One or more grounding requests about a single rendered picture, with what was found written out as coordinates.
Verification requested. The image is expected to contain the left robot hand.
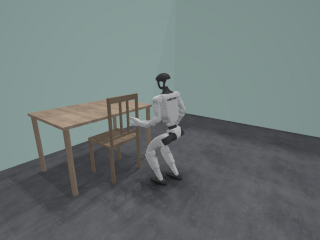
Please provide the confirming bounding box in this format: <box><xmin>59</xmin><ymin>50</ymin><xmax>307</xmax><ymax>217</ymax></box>
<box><xmin>129</xmin><ymin>117</ymin><xmax>148</xmax><ymax>127</ymax></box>

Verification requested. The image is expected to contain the robot left foot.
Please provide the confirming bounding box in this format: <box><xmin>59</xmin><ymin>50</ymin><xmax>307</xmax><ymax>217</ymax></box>
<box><xmin>150</xmin><ymin>177</ymin><xmax>167</xmax><ymax>186</ymax></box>

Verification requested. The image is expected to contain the chair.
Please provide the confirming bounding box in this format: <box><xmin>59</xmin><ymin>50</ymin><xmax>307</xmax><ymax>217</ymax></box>
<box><xmin>88</xmin><ymin>93</ymin><xmax>141</xmax><ymax>185</ymax></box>

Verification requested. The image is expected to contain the left robot forearm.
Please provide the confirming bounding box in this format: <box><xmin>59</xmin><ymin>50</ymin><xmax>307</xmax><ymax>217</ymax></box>
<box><xmin>139</xmin><ymin>116</ymin><xmax>157</xmax><ymax>128</ymax></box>

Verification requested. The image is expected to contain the robot right upper arm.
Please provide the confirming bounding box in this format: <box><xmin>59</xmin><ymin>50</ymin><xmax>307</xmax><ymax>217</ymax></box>
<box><xmin>174</xmin><ymin>91</ymin><xmax>186</xmax><ymax>115</ymax></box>

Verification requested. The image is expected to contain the robot left upper arm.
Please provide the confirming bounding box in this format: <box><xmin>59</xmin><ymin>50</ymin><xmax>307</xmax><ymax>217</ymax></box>
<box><xmin>152</xmin><ymin>95</ymin><xmax>162</xmax><ymax>123</ymax></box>

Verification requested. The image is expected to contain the right robot forearm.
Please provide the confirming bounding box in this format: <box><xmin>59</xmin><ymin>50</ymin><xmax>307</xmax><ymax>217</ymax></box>
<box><xmin>174</xmin><ymin>113</ymin><xmax>185</xmax><ymax>125</ymax></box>

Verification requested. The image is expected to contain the table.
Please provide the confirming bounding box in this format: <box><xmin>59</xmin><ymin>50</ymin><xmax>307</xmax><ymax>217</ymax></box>
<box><xmin>27</xmin><ymin>99</ymin><xmax>152</xmax><ymax>197</ymax></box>

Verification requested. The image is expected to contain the humanoid robot torso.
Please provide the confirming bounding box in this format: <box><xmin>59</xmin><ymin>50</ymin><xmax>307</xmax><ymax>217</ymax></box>
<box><xmin>159</xmin><ymin>92</ymin><xmax>182</xmax><ymax>141</ymax></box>

